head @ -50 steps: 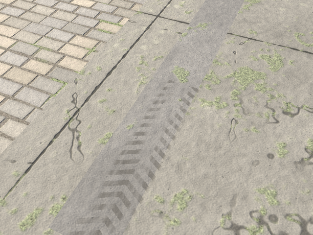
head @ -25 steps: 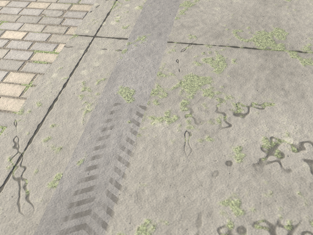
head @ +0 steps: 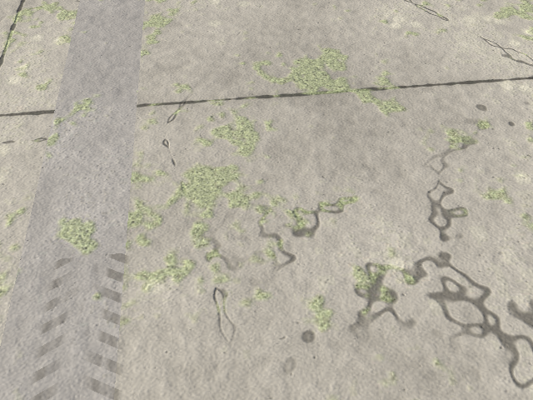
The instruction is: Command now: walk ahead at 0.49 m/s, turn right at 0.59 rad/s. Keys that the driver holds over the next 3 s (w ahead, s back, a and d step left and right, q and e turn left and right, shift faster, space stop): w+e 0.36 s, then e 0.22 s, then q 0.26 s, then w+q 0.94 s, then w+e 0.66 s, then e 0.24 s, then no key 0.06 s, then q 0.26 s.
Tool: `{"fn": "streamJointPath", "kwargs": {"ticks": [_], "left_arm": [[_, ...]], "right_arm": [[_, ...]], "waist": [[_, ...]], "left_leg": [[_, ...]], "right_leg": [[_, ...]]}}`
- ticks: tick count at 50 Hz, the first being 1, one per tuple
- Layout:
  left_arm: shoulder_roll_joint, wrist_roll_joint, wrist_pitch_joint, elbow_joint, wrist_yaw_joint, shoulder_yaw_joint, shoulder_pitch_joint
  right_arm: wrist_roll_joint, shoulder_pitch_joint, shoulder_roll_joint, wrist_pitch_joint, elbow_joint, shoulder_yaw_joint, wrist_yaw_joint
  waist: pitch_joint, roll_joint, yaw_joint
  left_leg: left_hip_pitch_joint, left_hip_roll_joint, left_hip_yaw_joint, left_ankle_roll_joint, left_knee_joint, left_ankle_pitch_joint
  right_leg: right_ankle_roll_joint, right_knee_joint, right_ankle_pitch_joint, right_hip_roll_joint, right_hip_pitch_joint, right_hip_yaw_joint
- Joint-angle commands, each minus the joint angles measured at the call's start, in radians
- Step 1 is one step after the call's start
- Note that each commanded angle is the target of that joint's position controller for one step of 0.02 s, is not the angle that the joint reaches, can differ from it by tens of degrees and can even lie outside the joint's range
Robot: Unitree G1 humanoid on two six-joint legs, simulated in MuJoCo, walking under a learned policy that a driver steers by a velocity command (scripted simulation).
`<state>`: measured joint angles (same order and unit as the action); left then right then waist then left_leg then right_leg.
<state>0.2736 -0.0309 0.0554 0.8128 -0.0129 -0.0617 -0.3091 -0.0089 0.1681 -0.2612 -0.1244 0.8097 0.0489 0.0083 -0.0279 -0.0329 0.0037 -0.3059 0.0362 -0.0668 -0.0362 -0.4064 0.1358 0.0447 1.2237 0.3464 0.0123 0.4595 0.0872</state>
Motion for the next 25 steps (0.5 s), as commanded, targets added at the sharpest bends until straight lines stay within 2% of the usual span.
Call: {"fn": "streamJointPath", "kwargs": {"ticks": [1, 3, 5, 7, 10, 12, 14, 15, 16, 17, 18, 19, 20, 21, 22, 23, 24, 25], "left_arm": [[0.028, -0.004, -0.006, -0.080, 0.006, -0.012, -0.032], [0.025, 0.004, -0.014, -0.116, 0.005, -0.009, 0.017], [0.030, 0.008, -0.012, -0.143, 0.009, -0.008, 0.058], [0.031, 0.005, -0.005, -0.162, 0.021, -0.005, 0.104], [0.020, 0.008, 0.004, -0.203, 0.044, 0.004, 0.220], [0.020, 0.005, 0.002, -0.236, 0.057, 0.006, 0.279], [0.032, 0.003, -0.001, -0.267, 0.068, 0.003, 0.312], [0.043, 0.004, -0.003, -0.277, 0.072, -0.002, 0.310], [0.059, 0.007, -0.005, -0.282, 0.073, -0.010, 0.287], [0.086, 0.009, -0.008, -0.274, 0.072, -0.025, 0.224], [0.127, 0.008, -0.010, -0.236, 0.067, -0.052, 0.071], [0.208, 0.012, -0.016, -0.189, 0.048, -0.092, -0.114], [0.353, 0.015, -0.014, -0.200, 0.036, -0.113, -0.095], [0.287, 0.026, 0.000, -0.245, 0.038, -0.090, -0.122], [0.223, 0.039, 0.011, -0.245, 0.047, -0.067, -0.076], [0.188, 0.025, 0.013, -0.245, 0.047, -0.059, -0.020], [0.159, 0.014, 0.008, -0.256, 0.044, -0.051, 0.045], [0.144, 0.022, 0.005, -0.270, 0.039, -0.044, 0.088]], "right_arm": [[0.001, 0.026, -0.085, -0.017, -0.023, 0.024, 0.004], [0.006, 0.035, -0.113, -0.022, -0.007, 0.034, 0.004], [0.004, 0.047, -0.136, -0.017, 0.003, 0.042, 0.002], [0.004, 0.051, -0.151, -0.009, 0.006, 0.045, -0.001], [0.010, 0.083, -0.172, 0.005, 0.014, 0.046, -0.006], [0.019, 0.114, -0.190, 0.016, 0.023, 0.049, -0.008], [0.030, 0.131, -0.208, 0.031, 0.031, 0.055, -0.009], [0.033, 0.130, -0.218, 0.039, 0.032, 0.058, -0.010], [0.035, 0.123, -0.232, 0.046, 0.029, 0.062, -0.013], [0.036, 0.115, -0.246, 0.053, 0.025, 0.066, -0.017], [0.038, 0.097, -0.244, 0.063, 0.017, 0.065, -0.023], [0.024, 0.103, -0.210, 0.063, -0.002, 0.051, -0.030], [-0.020, 0.205, -0.058, 0.039, -0.066, 0.003, -0.016], [0.007, 0.140, -0.127, -0.001, -0.074, 0.006, -0.001], [0.043, 0.036, -0.182, -0.012, -0.105, 0.022, 0.003], [0.033, 0.021, -0.164, -0.012, -0.111, 0.014, -0.004], [0.011, 0.027, -0.164, -0.003, -0.098, 0.017, -0.015], [0.004, 0.043, -0.175, 0.014, -0.099, 0.025, -0.019]], "waist": [[0.041, 0.102, 0.002], [0.015, 0.084, 0.002], [0.009, 0.073, -0.004], [0.004, 0.073, -0.018], [-0.018, 0.070, -0.064], [-0.035, 0.076, -0.085], [-0.049, 0.085, -0.086], [-0.044, 0.093, -0.074], [-0.021, 0.111, -0.051], [0.025, 0.130, -0.009], [0.101, 0.116, 0.079], [0.194, 0.044, 0.159], [0.274, -0.264, 0.034], [0.466, -0.175, 0.097], [0.355, -0.089, 0.106], [0.252, -0.012, 0.063], [0.186, 0.040, 0.023], [0.166, 0.021, -0.014]], "left_leg": [[0.152, -0.286, 0.250, -0.168, 0.255, -0.058], [0.150, -0.300, 0.190, -0.185, 0.279, -0.130], [0.175, -0.304, 0.129, -0.188, 0.285, -0.184], [0.199, -0.287, 0.056, -0.170, 0.279, -0.222], [0.228, -0.275, -0.026, -0.143, 0.259, -0.220], [0.278, -0.294, -0.045, -0.129, 0.245, -0.203], [0.340, -0.320, -0.061, -0.112, 0.213, -0.236], [0.364, -0.327, -0.076, -0.102, 0.176, -0.319], [0.378, -0.328, -0.097, -0.090, 0.112, -0.480], [0.381, -0.321, -0.120, -0.078, 0.000, -0.653], [0.337, -0.288, -0.155, -0.054, -0.201, -0.756], [0.124, -0.243, -0.159, -0.002, -0.501, -0.599], [-0.362, -0.048, -0.117, 0.071, -0.897, 0.371], [-0.447, -0.007, 0.133, 0.065, -1.048, 0.498], [-0.501, -0.055, 0.161, 0.048, -1.049, 0.407], [-0.482, -0.093, 0.149, 0.043, -0.969, 0.328], [-0.433, -0.128, 0.143, 0.051, -0.895, 0.282], [-0.355, -0.147, 0.150, 0.054, -0.851, 0.255]], "right_leg": [[-0.005, -0.006, -0.062, 0.119, 0.176, 0.030], [-0.012, -0.059, -0.106, 0.134, 0.236, 0.031], [-0.022, -0.139, -0.186, 0.138, 0.279, 0.032], [-0.021, -0.254, -0.292, 0.133, 0.278, 0.012], [-0.013, -0.424, -0.396, 0.112, 0.245, -0.059], [-0.003, -0.492, -0.376, 0.103, 0.243, -0.088], [0.019, -0.537, -0.302, 0.089, 0.245, -0.112], [0.035, -0.555, -0.250, 0.071, 0.221, -0.131], [0.055, -0.567, -0.194, 0.038, 0.164, -0.160], [0.078, -0.577, -0.151, -0.007, 0.065, -0.192], [0.111, -0.642, -0.190, -0.064, -0.133, -0.220], [0.158, -0.667, -0.275, -0.034, -0.444, -0.111], [0.332, -0.713, -0.350, 0.264, -0.806, 0.436], [0.406, -0.859, -0.410, 0.364, -0.861, 0.727], [0.348, -0.847, -0.579, 0.329, -0.787, 0.554], [0.307, -0.831, -0.673, 0.279, -0.635, 0.404], [0.268, -0.837, -0.713, 0.234, -0.496, 0.306], [0.254, -0.860, -0.748, 0.209, -0.384, 0.258]]}}
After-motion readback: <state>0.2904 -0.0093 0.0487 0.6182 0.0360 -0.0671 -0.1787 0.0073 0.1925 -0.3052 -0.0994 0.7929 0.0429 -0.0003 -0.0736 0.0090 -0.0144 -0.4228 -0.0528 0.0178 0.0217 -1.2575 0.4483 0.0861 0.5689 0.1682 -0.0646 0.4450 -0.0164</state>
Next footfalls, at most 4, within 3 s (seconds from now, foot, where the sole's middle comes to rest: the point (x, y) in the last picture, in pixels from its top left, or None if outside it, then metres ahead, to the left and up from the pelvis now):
0.38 right None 0.35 -0.19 -0.77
0.86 left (296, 375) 0.53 -0.04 -0.77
1.24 right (398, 374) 0.53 -0.30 -0.77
1.74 left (287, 266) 0.84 -0.03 -0.77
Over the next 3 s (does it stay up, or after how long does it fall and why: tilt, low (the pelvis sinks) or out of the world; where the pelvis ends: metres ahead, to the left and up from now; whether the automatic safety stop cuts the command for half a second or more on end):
stays up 1.30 -0.09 0.00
